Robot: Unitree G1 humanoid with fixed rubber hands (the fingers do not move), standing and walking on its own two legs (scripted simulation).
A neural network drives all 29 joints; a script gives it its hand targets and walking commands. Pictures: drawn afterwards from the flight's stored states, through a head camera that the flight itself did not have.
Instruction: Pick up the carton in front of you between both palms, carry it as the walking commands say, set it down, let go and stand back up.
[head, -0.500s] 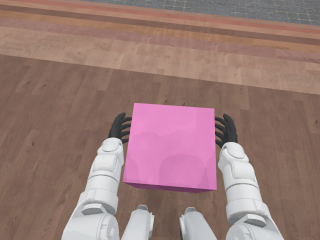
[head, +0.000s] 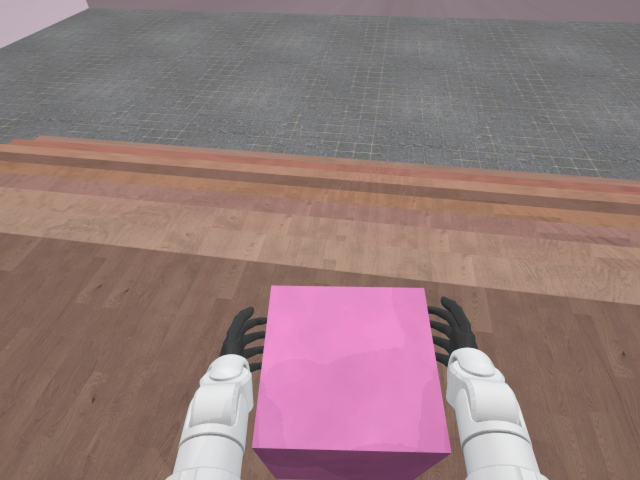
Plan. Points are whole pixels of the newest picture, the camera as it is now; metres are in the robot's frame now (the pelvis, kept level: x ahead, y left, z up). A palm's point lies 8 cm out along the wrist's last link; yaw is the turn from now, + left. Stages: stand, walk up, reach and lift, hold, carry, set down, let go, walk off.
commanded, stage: reach and lift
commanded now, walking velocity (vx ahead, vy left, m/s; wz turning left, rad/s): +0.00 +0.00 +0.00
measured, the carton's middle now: (344, 389) +0.29 +0.00 -0.08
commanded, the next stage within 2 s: hold in 1.10 s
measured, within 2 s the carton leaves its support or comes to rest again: neither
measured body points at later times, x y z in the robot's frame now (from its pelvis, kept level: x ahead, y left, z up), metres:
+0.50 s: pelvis -0.02 +0.00 +0.01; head -0.05 +0.01 +0.46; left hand +0.29 +0.15 +0.02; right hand +0.30 -0.15 +0.03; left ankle +0.01 +0.13 -0.73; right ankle +0.00 -0.13 -0.73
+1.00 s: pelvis +0.00 +0.00 +0.01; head -0.04 +0.00 +0.46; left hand +0.30 +0.15 +0.03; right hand +0.30 -0.15 +0.05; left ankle +0.01 +0.13 -0.73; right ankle +0.00 -0.13 -0.73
